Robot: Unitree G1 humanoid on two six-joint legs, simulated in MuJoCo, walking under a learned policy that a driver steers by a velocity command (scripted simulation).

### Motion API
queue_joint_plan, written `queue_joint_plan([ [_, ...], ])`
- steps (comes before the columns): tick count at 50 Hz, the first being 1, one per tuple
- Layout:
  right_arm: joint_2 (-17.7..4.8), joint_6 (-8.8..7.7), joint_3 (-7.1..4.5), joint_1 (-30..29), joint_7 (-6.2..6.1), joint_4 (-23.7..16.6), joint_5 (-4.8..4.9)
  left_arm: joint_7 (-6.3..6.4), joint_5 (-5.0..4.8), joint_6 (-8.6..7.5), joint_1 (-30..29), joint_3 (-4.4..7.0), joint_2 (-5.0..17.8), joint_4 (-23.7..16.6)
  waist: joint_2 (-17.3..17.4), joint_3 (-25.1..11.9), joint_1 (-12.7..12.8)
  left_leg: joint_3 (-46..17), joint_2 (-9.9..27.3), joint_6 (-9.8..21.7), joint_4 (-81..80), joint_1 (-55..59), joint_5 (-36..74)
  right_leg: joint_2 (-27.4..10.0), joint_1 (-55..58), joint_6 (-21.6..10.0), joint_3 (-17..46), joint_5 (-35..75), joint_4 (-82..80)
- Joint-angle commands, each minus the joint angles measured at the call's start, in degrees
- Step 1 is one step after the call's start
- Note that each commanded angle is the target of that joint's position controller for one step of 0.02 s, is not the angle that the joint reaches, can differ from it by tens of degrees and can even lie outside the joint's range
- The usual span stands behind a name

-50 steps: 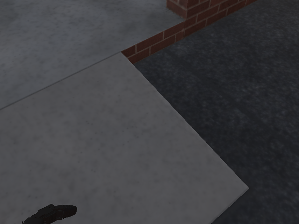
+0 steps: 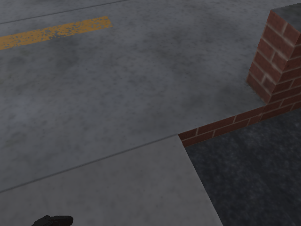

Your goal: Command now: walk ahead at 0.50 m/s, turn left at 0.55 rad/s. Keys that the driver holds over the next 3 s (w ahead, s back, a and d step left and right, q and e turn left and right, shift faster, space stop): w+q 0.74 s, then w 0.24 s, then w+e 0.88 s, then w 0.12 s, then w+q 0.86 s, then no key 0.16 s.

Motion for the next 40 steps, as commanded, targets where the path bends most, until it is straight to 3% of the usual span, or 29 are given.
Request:
queue_joint_plan([
  [1, -3.0, -0.41, -0.22, -2.8, -0.06, -4.8, -0.84, 0.52, 0.22, -1.54, 13.7, 4.18, 10.3, 0.6, 4.9, -6.7, 9.7, -8.1, 6.9, 3.3, 10.4, -15.4, 1.8, -4.9, 29.3, -4.0, 4.5, -4.6, -3.8],
  [2, 2.5, -0.64, 1.40, 2.7, 0.37, -5.4, -1.87, 0.78, 0.80, -0.99, 19.6, 5.06, 14.2, 0.9, -10.2, -14.8, 8.5, -0.8, 1.2, -0.8, 31.2, -25.7, -10.1, -17.9, 43.8, -8.9, 19.7, -13.5, -6.6],
  [3, 0.3, -1.08, 1.20, 5.9, 0.61, -7.2, 1.10, 0.32, 0.85, -0.14, 21.4, 5.64, 16.8, 1.7, -21.6, -15.8, 7.3, 1.9, 0.0, -2.3, 46.3, -40.4, -11.7, -26.6, 47.3, -16.8, 46.7, -36.7, -19.2],
  [4, -5.5, -0.87, -0.35, 0.4, 0.30, -6.9, 1.74, 0.51, 0.11, -0.22, 18.1, 4.92, 12.8, 1.1, -11.7, -8.5, 8.5, 1.0, 3.6, -3.1, 54.9, -44.4, -6.1, -25.1, 41.1, -16.4, 45.5, -42.9, -21.9],
  [5, -7.6, -0.61, -1.14, -5.1, 0.21, -7.8, 0.97, 0.87, 0.25, -0.25, 14.8, 3.90, 9.7, 1.1, -6.0, -2.8, 8.6, 2.6, 5.6, -3.3, 57.1, -45.0, -1.1, -22.3, 34.8, -14.1, 34.2, -32.0, -20.2],
  [6, -6.6, -0.11, -1.17, -6.6, 0.26, -7.4, 0.31, 0.80, 0.98, -0.17, 12.1, 3.03, 7.1, 1.1, -3.3, -0.4, 7.5, 2.7, 7.4, -3.5, 56.7, -42.1, 2.6, -17.7, 28.9, -12.2, 23.2, -21.2, -19.1],
  [7, -5.2, 0.13, -1.13, -5.7, 0.49, -7.7, 0.33, 0.79, 1.66, -0.08, 10.3, 2.57, 5.7, 1.5, -6.2, 0.8, 5.5, 2.4, 8.5, -3.7, 55.4, -39.7, 5.2, -14.9, 24.8, -11.4, 16.7, -16.1, -19.5],
  [9, -2.8, 0.90, -0.85, -4.4, 1.16, -7.7, 0.79, 0.98, 1.72, -0.37, 10.2, 2.22, 4.0, 2.6, -7.9, 1.1, 4.4, 4.1, 8.9, -4.4, 57.0, -36.3, 8.2, -12.8, 21.1, -10.9, 8.3, -10.7, -21.3],
  [13, -1.1, 1.89, -0.11, -8.2, 1.42, -10.8, 0.40, 1.66, 2.19, -0.45, 13.1, 2.72, 5.7, 4.0, -4.0, 2.0, 4.6, 3.7, 9.6, -6.3, 56.8, -41.9, 10.6, -15.2, 22.3, -13.8, 1.8, -4.5, -23.3],
  [16, -0.6, 2.24, 0.56, -12.5, 1.92, -13.2, 0.12, 2.41, 2.33, 0.13, 14.5, 3.14, 7.4, 4.1, -3.2, 2.7, 5.5, 4.8, 10.6, -7.1, 50.1, -44.4, 12.0, -16.7, 25.5, -14.1, -2.3, -2.0, -24.1],
  [20, 0.9, 2.07, 1.70, -20.3, 3.45, -16.5, 0.18, 2.69, 1.49, 1.33, 17.0, 4.06, 10.3, 4.6, -3.3, 5.1, 8.1, 9.7, 11.5, -5.1, 37.4, -41.7, 9.6, -18.2, 28.9, -13.3, -8.0, 0.7, -26.1],
  [22, 1.4, 1.95, 2.02, -21.8, 4.21, -17.3, 0.21, 2.42, 0.79, 2.22, 17.4, 4.42, 11.4, 4.9, -3.8, 6.1, 8.0, 12.9, 10.6, -3.0, 31.8, -38.0, 5.1, -18.5, 30.4, -12.8, -11.0, 6.0, -25.7],
  [24, -0.8, 1.99, 0.97, -19.2, 4.44, -16.9, -0.20, 2.18, 0.25, 2.82, 17.1, 4.90, 13.4, 4.7, -6.6, 2.9, 5.4, 18.3, 5.7, -0.6, 27.8, -27.3, -0.2, -17.7, 30.4, -12.1, -14.7, 32.0, -18.7],
  [25, -2.8, 1.99, -0.33, -14.4, 4.39, -15.9, 0.17, 2.12, 0.14, 3.07, 16.9, 5.08, 14.4, 4.8, -8.0, -0.8, 2.1, 20.1, 1.9, 0.7, 25.0, -19.4, -0.6, -17.3, 30.7, -11.4, -16.2, 47.9, -10.6],
  [26, -5.9, 2.04, -2.35, -4.5, 4.24, -13.1, 0.76, 2.06, -0.44, 3.20, 15.1, 5.02, 14.8, 4.4, -7.3, -6.5, -3.8, 21.0, -2.0, 2.9, 17.3, -4.5, 6.3, -15.4, 27.6, -9.9, -18.0, 55.6, 1.4],
  [27, -10.8, 2.83, -4.87, 4.8, 3.39, -10.1, 1.44, 2.27, 0.39, 2.53, 15.0, 4.22, 12.8, 3.0, -3.3, -11.2, -8.0, 12.9, -0.8, 4.5, 12.5, 14.1, 9.7, -13.0, 14.9, -6.8, -17.3, 38.9, 16.3],
  [28, -16.5, 3.70, -5.25, 5.6, 2.14, -9.2, 2.60, 1.23, 5.06, 1.72, 17.7, 0.71, 1.1, 0.7, 17.7, -13.2, -1.1, -9.9, 13.5, 9.3, 10.7, 27.0, 9.6, -5.8, -6.0, -3.0, -14.8, -25.0, 36.8],
  [29, -15.7, 2.44, -4.50, 5.3, 2.07, -12.8, 1.61, 0.21, 1.83, -0.76, 14.6, 1.09, 3.8, -2.8, 14.4, -27.0, -2.8, -45.4, 23.5, 19.4, -8.1, 31.5, -20.5, 1.1, -16.1, -2.3, 1.4, -25.8, 47.8],
  [30, -12.1, 0.65, -3.48, 5.3, 2.66, -10.4, 0.90, 0.21, -1.81, -2.36, 3.0, 2.66, 8.8, -4.5, 3.3, -13.5, -5.4, -43.7, 23.7, 15.8, -15.4, 24.6, -21.1, -0.1, -23.5, -3.0, 2.1, -18.8, 52.0],
  [31, -10.9, -0.77, -2.92, 3.3, 2.51, -9.0, -0.52, 0.63, -2.06, -3.57, 1.3, 2.16, 6.8, -5.8, 2.9, -4.8, -2.9, -36.2, 22.6, 14.8, -13.0, 16.4, -12.4, -2.5, -26.3, -4.5, 1.5, -13.9, 51.2],
  [32, -8.2, -1.63, -1.95, -0.8, 2.78, -9.4, -1.04, 1.04, -0.29, -3.86, 3.3, 1.72, 6.0, -4.6, 0.4, -2.2, 0.4, -28.3, 19.9, 13.1, -11.3, 8.2, -0.3, -4.8, -21.4, -4.9, 1.9, -9.8, 48.1],
  [33, -6.5, -1.93, -1.44, -4.3, 2.84, -9.9, -1.57, 1.03, 0.60, -3.56, 6.9, 2.04, 6.0, -3.9, 2.4, -1.9, 4.1, -20.5, 16.5, 11.9, -10.4, 2.0, 7.0, -6.1, -15.9, -5.1, 2.5, -6.6, 45.5],
  [35, -4.4, -2.03, -0.65, -6.4, 2.47, -10.3, -1.27, 0.17, 0.46, -1.98, 9.3, 2.33, 5.7, -3.7, 4.0, -1.8, 6.6, -13.3, 13.2, 11.1, -12.2, -2.1, 11.1, -6.2, -13.0, -4.9, 1.3, -4.4, 44.5],
  [38, -5.1, -1.89, -0.61, -3.6, 1.45, -8.9, -0.78, -0.12, 2.11, -0.42, 5.4, 1.59, 3.3, -5.1, 2.3, 0.2, 6.4, -7.8, 11.3, 11.1, -13.6, -4.9, 17.2, -4.9, -16.8, -2.5, -1.8, -0.3, 42.2],
  [40, -3.5, -1.53, 0.03, -0.4, 0.92, -7.4, -0.95, -0.17, 2.14, -0.15, 1.2, 1.11, 2.3, -6.5, 3.2, 1.3, 4.6, -5.0, 10.3, 10.1, -14.5, -4.3, 20.0, -4.2, -18.6, -1.3, -3.4, 3.4, 36.7],
])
